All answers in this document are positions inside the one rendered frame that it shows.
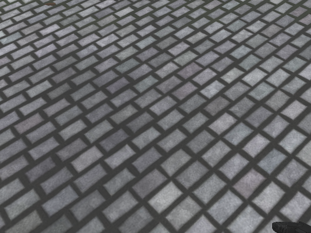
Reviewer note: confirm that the right robot hand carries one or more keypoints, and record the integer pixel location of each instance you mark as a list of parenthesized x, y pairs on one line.
[(291, 227)]

